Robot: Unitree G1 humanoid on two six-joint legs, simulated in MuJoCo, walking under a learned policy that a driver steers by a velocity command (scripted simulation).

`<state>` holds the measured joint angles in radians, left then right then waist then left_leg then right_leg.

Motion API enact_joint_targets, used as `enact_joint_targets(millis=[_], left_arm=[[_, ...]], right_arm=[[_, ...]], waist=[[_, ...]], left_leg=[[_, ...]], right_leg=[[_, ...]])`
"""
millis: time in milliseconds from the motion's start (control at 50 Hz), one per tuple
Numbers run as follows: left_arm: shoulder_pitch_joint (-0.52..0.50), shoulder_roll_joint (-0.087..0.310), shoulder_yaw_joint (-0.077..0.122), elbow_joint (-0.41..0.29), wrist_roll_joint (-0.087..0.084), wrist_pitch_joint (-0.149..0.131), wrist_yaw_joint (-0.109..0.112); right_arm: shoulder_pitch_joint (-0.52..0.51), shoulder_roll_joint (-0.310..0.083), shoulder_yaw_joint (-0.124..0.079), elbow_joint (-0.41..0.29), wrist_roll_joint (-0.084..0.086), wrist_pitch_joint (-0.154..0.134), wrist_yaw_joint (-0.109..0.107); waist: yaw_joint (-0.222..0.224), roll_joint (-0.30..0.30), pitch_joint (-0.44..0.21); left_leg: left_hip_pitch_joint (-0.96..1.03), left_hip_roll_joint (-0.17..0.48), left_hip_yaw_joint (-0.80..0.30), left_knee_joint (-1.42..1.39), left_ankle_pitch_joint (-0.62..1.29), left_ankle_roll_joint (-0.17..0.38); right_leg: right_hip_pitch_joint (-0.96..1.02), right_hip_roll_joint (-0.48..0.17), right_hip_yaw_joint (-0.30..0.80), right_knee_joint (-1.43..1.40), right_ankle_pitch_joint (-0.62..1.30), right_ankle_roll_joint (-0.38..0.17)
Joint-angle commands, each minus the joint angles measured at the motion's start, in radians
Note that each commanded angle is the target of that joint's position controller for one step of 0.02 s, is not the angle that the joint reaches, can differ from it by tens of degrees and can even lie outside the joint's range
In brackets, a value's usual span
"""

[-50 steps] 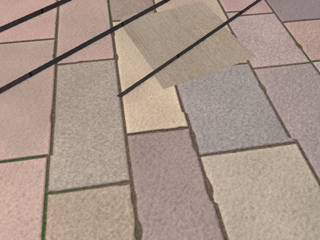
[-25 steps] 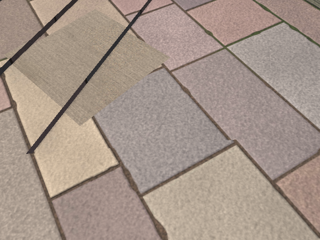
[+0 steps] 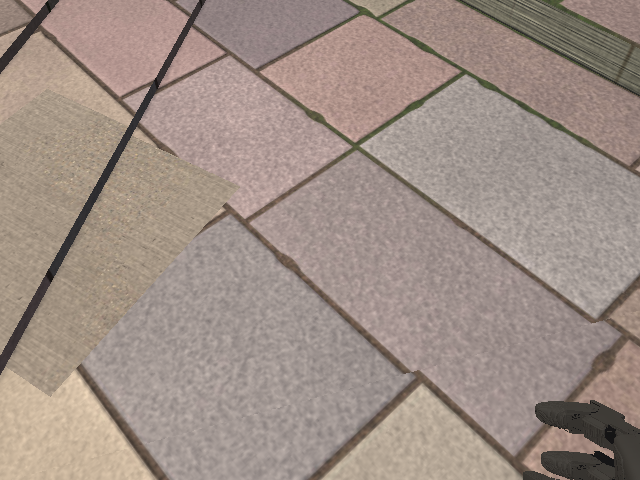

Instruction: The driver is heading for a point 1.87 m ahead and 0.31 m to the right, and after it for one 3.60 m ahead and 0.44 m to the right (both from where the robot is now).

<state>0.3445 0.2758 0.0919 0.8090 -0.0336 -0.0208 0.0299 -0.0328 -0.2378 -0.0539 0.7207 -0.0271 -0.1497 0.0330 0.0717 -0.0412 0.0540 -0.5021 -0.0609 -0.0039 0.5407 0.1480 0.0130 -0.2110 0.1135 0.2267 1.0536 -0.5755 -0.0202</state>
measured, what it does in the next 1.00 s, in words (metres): walks ahead, turning right: right foot, then left foot 0.03 m lower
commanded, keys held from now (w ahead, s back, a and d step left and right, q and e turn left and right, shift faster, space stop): e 0.34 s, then no key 0.66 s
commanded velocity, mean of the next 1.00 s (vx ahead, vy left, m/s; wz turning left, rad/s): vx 0.07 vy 0.00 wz -0.34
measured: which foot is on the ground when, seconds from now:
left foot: down 0.00-0.38, up 0.40-0.66, down 0.68-1.00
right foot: up 0.00-0.34, down 0.36-1.00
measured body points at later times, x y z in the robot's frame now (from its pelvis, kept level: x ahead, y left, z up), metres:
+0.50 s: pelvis +0.13 -0.02 +0.02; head +0.16 -0.05 +0.46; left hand +0.38 +0.18 -0.05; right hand +0.19 -0.32 -0.11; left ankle +0.13 +0.11 -0.66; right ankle +0.18 -0.14 -0.71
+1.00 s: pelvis +0.18 +0.01 +0.00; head +0.19 +0.01 +0.45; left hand +0.33 +0.24 -0.13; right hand +0.23 -0.25 -0.12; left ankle +0.21 +0.10 -0.74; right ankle +0.14 -0.14 -0.70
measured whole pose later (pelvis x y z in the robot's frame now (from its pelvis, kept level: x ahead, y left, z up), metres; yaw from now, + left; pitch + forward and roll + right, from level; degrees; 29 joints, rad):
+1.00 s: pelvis +0.18 +0.01 +0.00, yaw -17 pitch -1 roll -3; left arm 0.25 0.21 0.08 0.84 0.01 0.03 0.04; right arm 0.14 -0.20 -0.01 0.89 -0.02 -0.01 0.02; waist 0.01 0.05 0.01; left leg -0.22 0.04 -0.01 0.46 -0.23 0.02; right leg -0.35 0.01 0.01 0.72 -0.29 0.00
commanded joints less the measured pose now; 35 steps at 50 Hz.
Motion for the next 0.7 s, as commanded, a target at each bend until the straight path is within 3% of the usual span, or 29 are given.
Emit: enact_joint_targets(millis=[20, 40, 60, 100, 140, 180, 240, 300, 340, 360, 380, 400, 420, 440, 480, 500, 560, 600, 640, 660, 680, 700], left_arm=[[-0.051, 0.159, 0.011, -0.151, 0.007, -0.004, -0.01], [-0.116, 0.151, 0.012, -0.164, 0.017, 0.002, -0.006], [-0.134, 0.135, 0.014, -0.171, 0.022, 0.007, -0.004], [-0.085, 0.069, 0.003, -0.181, 0.015, 0.023, -0.004], [-0.084, 0.04, -0.007, -0.2, 0.017, 0.024, -0.005], [-0.072, 0.061, -0.002, -0.195, 0.023, 0.022, -0.015], [-0.134, 0.083, 0.005, -0.212, 0.021, 0.015, -0.035], [-0.2, 0.091, 0.008, -0.249, 0.019, 0.011, -0.064], [-0.181, 0.104, 0.02, -0.255, 0.024, 0.008, -0.073], [-0.161, 0.107, 0.026, -0.247, 0.033, 0.003, -0.07], [-0.107, 0.132, 0.038, -0.232, 0.041, -0.004, -0.059], [-0.082, 0.233, 0.061, -0.241, 0.069, -0.01, -0.034], [-0.049, 0.213, 0.055, -0.248, 0.091, -0.018, -0.027], [-0.097, 0.182, 0.036, -0.251, 0.088, -0.028, -0.025], [-0.185, 0.131, 0.024, -0.248, 0.046, -0.02, -0.023], [-0.217, 0.121, 0.02, -0.249, 0.039, -0.008, -0.018], [-0.244, 0.108, 0.017, -0.248, 0.055, 0.023, -0.011], [-0.221, 0.098, 0.013, -0.232, 0.061, 0.025, -0.006], [-0.228, 0.077, 0.004, -0.218, 0.056, 0.024, -0.001], [-0.223, 0.049, -0.006, -0.208, 0.053, 0.021, 0.0], [-0.189, -0.002, -0.02, -0.187, 0.055, 0.015, 0.001], [-0.142, -0.04, -0.028, -0.177, 0.056, 0.007, -0.004]], right_arm=[[0.287, -0.123, -0.036, -0.023, 0.008, 0.026, -0.015], [0.238, -0.119, -0.031, -0.022, 0.006, 0.037, -0.023], [0.214, -0.113, -0.026, -0.015, 0.004, 0.039, -0.025], [0.156, -0.12, -0.029, -0.006, 0.001, 0.042, -0.023], [0.138, -0.153, -0.043, 0.002, 0.003, 0.045, -0.029], [0.102, -0.164, -0.047, -0.002, 0.006, 0.048, -0.039], [0.084, -0.151, -0.042, 0.004, 0.024, 0.054, -0.049], [0.115, -0.182, -0.053, 0.016, 0.043, 0.063, -0.046], [0.124, -0.199, -0.062, 0.018, 0.06, 0.066, -0.038], [0.148, -0.18, -0.059, 0.024, 0.067, 0.066, -0.034], [0.191, -0.141, -0.05, 0.038, 0.057, 0.065, -0.027], [0.196, -0.088, -0.03, 0.006, 0.031, 0.073, -0.027], [0.138, -0.127, -0.031, -0.02, 0.029, 0.085, -0.03], [0.161, -0.156, -0.034, -0.023, 0.04, 0.099, -0.029], [0.21, -0.158, -0.036, 0.008, 0.028, 0.119, -0.033], [0.206, -0.156, -0.036, 0.016, 0.029, 0.127, -0.03], [0.19, -0.102, -0.013, 0.027, 0.035, 0.135, -0.01], [0.192, -0.095, -0.004, 0.034, 0.033, 0.128, -0.002], [0.227, -0.079, 0.003, 0.052, 0.029, 0.115, 0.005], [0.254, -0.076, 0.004, 0.067, 0.018, 0.108, 0.008], [0.286, -0.088, 0.007, 0.08, -0.006, 0.101, 0.011], [0.278, -0.155, 0.002, 0.067, -0.036, 0.094, 0.009]], waist=[[-0.183, 0.173, -0.387], [-0.164, 0.076, -0.257], [-0.139, 0.059, -0.173], [-0.076, 0.113, -0.104], [-0.066, 0.144, -0.124], [-0.048, 0.13, -0.18], [-0.063, 0.135, -0.139], [-0.085, 0.141, -0.094], [-0.065, 0.113, -0.086], [-0.062, 0.079, -0.091], [-0.05, 0.009, -0.099], [-0.053, -0.252, -0.114], [0.006, -0.258, -0.158], [-0.022, -0.22, -0.195], [-0.068, -0.107, -0.228], [-0.078, -0.091, -0.222], [-0.067, -0.096, -0.205], [-0.054, -0.088, -0.211], [-0.084, -0.065, -0.194], [-0.098, -0.048, -0.18], [-0.095, -0.009, -0.167], [-0.055, 0.188, -0.141]], left_leg=[[0.825, 0.443, -0.453, -0.058, 0.325, 0.239], [0.649, 0.395, -0.36, -0.098, 0.345, 0.218], [0.518, 0.36, -0.304, -0.137, 0.369, 0.207], [0.34, 0.317, -0.213, -0.22, 0.346, 0.202], [0.294, 0.336, -0.162, -0.278, 0.376, 0.235], [0.285, 0.342, -0.099, -0.294, 0.322, 0.242], [0.258, 0.305, -0.001, -0.307, 0.108, 0.21], [0.264, 0.3, 0.035, -0.287, -0.069, 0.17], [0.262, 0.307, 0.052, -0.202, -0.119, 0.137], [0.233, 0.279, 0.07, -0.123, -0.157, 0.109], [0.185, 0.224, 0.104, 0.019, -0.206, 0.071], [-0.049, 0.077, 0.182, 0.263, -0.465, -0.012], [-0.118, 0.054, 0.037, 0.503, -0.693, -0.027], [-0.11, 0.079, -0.044, 0.585, -0.695, -0.026], [-0.095, 0.124, -0.069, 0.518, -0.633, -0.031], [-0.046, 0.135, -0.056, 0.448, -0.592, -0.043], [0.11, 0.101, -0.01, 0.245, -0.44, -0.074], [0.167, 0.093, -0.017, 0.141, -0.339, -0.082], [0.274, 0.084, -0.001, -0.035, -0.179, -0.064], [0.345, 0.079, 0.023, -0.124, -0.088, -0.045], [0.408, 0.134, -0.007, -0.153, 0.019, -0.026], [0.418, 0.316, -0.161, -0.132, 0.334, 0.047]], right_leg=[[-0.525, -0.083, -0.037, 0.41, -0.045, 0.074], [-0.517, -0.105, -0.078, 0.338, -0.004, 0.078], [-0.497, -0.129, -0.099, 0.273, 0.02, 0.074], [-0.411, -0.157, -0.142, 0.13, 0.061, 0.059], [-0.372, -0.167, -0.169, 0.041, 0.19, 0.052], [-0.303, -0.179, -0.175, -0.016, 0.361, 0.039], [-0.253, -0.184, -0.177, -0.18, 0.539, 0.03], [-0.187, -0.18, -0.183, -0.378, 0.584, 0.02], [-0.118, -0.155, -0.217, -0.499, 0.564, 0.001], [-0.044, -0.128, -0.231, -0.563, 0.58, -0.017], [0.045, -0.122, -0.214, -0.623, 0.659, -0.046], [0.154, -0.334, 0.114, -0.708, 0.841, -0.189], [0.152, -0.452, 0.255, -0.749, 0.988, -0.32], [0.129, -0.451, 0.212, -0.714, 1.057, -0.337], [0.127, -0.36, 0.093, -0.689, 0.884, -0.267], [0.065, -0.331, 0.061, -0.699, 0.793, -0.246], [-0.069, -0.276, -0.001, -0.708, 0.681, -0.238], [-0.082, -0.277, 0.004, -0.69, 0.637, -0.245], [-0.136, -0.255, -0.009, -0.636, 0.567, -0.223], [-0.179, -0.221, -0.022, -0.595, 0.499, -0.185], [-0.232, -0.161, -0.05, -0.51, 0.387, -0.126], [-0.318, -0.051, -0.144, -0.3, 0.18, -0.05]])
